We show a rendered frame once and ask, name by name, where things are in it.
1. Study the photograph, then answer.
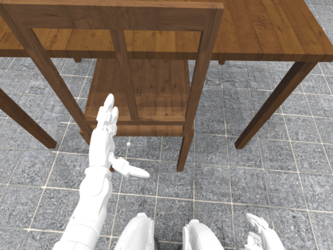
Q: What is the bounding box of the robot right thigh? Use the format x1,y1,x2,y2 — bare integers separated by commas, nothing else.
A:
182,223,225,250

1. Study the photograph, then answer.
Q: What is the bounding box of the chair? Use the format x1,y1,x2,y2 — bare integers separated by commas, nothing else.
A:
0,0,224,172

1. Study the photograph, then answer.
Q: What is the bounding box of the robot left forearm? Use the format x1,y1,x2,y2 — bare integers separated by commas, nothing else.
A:
52,166,112,250

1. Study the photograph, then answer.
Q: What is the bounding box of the left robot hand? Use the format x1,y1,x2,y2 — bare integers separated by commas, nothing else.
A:
89,94,150,178

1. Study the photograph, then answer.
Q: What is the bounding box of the left robot shin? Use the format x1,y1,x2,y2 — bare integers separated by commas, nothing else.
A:
137,212,155,250

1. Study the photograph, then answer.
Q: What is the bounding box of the table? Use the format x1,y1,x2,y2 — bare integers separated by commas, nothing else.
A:
0,0,333,149

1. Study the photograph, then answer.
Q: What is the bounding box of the right robot hand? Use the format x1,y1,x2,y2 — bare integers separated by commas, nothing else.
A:
245,213,285,250

